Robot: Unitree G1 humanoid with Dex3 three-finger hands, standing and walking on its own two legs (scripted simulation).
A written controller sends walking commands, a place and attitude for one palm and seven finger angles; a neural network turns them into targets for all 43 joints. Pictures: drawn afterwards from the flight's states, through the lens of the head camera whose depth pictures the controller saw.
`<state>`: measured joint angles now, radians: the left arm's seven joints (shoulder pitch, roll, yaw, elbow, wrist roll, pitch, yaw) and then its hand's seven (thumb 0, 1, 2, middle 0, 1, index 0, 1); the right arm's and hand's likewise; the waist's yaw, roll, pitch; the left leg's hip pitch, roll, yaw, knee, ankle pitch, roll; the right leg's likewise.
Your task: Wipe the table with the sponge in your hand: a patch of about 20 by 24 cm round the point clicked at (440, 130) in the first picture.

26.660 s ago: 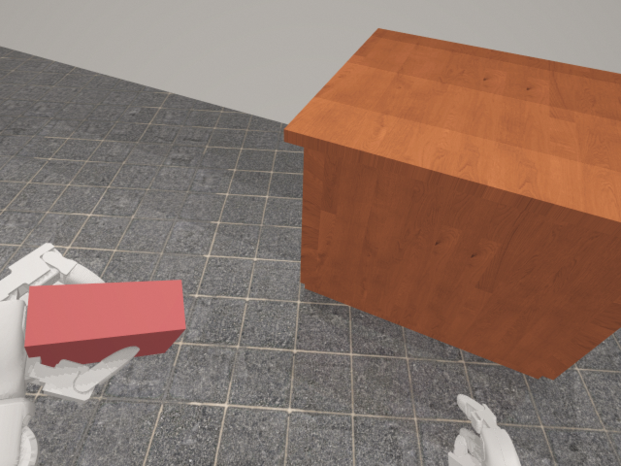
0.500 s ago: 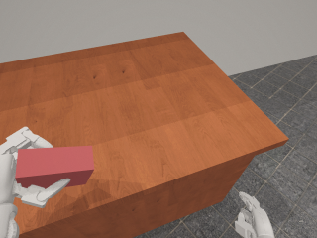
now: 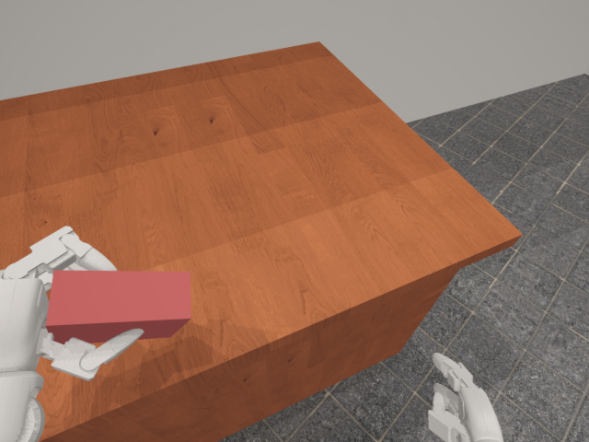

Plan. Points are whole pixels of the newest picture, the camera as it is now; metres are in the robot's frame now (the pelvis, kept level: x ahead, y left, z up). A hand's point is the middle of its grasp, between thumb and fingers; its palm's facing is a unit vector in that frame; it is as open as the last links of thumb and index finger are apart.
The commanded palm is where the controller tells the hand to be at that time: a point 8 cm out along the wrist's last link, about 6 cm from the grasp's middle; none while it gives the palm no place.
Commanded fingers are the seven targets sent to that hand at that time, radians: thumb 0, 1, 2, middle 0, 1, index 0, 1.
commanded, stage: look again from close up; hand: left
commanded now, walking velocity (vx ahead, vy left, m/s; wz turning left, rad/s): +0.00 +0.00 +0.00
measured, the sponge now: (141, 308) +0.23 +0.19 +0.11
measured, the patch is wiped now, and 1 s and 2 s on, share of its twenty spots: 0.00 0.00 0.00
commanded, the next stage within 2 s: come to a stop and stand still in 0.02 s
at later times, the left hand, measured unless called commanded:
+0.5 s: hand (49, 291) +0.23 +0.27 +0.14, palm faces +0.36 -0.84 -0.41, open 9.4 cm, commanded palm +0.17 +0.30 +0.17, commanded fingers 0.00 0.10 1.30 -1.20 -1.60 -1.20 -1.60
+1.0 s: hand (16, 273) +0.23 +0.29 +0.17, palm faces +0.47 -0.77 -0.43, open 9.4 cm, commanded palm +0.15 +0.28 +0.17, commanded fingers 0.00 0.10 1.30 -1.20 -1.60 -1.20 -1.60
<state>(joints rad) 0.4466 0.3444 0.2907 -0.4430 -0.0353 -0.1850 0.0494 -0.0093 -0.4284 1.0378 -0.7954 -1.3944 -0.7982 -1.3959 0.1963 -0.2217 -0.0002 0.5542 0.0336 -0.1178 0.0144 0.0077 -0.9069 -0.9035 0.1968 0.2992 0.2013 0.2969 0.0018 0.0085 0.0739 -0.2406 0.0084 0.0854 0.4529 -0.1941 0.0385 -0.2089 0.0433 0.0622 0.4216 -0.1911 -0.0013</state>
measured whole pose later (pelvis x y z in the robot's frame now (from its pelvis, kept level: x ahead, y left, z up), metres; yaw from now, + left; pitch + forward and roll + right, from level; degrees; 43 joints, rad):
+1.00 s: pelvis +0.00 -0.01 +0.00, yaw +2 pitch -1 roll -1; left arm 0.23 0.45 0.45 -0.30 -0.03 -0.23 0.07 -0.01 -0.44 1.04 -0.80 -1.39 -0.81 -1.39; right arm 0.21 -0.20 0.01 0.59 0.01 -0.15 -0.01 0.01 -0.91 -0.90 0.20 0.30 0.20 0.30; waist 0.05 -0.02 0.08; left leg -0.26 0.01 0.05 0.45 -0.18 0.03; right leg -0.21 0.05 0.03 0.40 -0.18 -0.01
